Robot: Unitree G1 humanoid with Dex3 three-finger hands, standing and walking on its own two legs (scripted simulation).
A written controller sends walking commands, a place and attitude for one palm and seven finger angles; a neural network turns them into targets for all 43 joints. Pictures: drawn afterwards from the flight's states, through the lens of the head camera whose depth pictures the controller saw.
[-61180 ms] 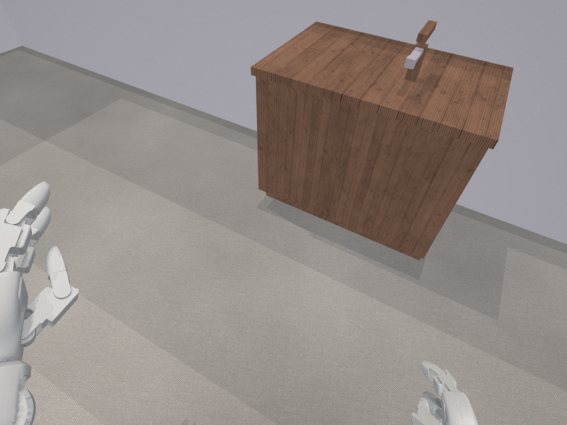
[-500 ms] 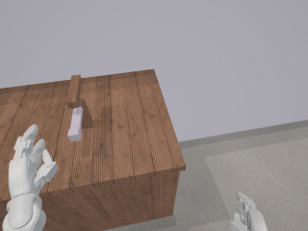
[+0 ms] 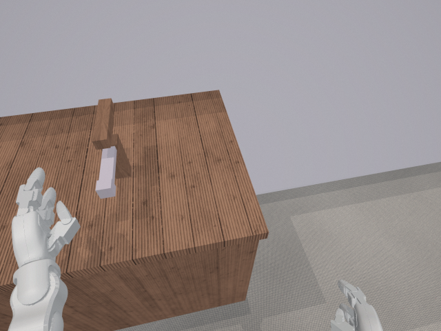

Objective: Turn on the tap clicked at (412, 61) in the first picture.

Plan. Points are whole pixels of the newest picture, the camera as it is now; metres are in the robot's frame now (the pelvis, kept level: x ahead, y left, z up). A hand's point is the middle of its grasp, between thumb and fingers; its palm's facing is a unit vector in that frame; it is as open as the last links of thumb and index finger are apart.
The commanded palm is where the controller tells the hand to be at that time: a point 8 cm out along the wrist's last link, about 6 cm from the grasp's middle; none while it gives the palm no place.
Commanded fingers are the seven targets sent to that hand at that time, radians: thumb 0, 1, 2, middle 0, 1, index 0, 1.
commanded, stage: reach beside the lever's end, fingers flat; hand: left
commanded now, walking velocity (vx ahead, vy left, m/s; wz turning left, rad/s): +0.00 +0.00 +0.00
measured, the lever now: (106, 188) +0.35 +0.26 +0.05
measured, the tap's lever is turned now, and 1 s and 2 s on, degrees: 0 0 12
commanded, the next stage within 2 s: push the lever round in 0.82 s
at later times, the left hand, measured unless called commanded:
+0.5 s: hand (84, 203) +0.32 +0.29 +0.05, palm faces +0.49 -0.86 -0.11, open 7.8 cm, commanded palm +0.27 +0.32 +0.05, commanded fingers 0.00 0.90 0.90 -0.15 -0.15 -0.15 -0.15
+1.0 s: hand (81, 211) +0.30 +0.29 +0.05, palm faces +0.50 -0.86 -0.10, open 7.8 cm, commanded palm +0.27 +0.32 +0.05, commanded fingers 0.00 0.90 0.90 -0.15 -0.15 -0.15 -0.15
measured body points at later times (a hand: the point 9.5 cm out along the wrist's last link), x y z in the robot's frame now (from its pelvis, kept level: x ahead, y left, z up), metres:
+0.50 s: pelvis +0.00 +0.01 -0.01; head +0.04 +0.00 +0.44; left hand +0.29 +0.33 +0.06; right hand +0.13 -0.26 -0.12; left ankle +0.03 +0.12 -0.72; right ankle +0.00 -0.09 -0.72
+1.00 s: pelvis +0.00 +0.01 -0.01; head +0.04 +0.00 +0.44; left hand +0.27 +0.33 +0.05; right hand +0.15 -0.25 -0.11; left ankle +0.03 +0.12 -0.72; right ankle +0.00 -0.09 -0.72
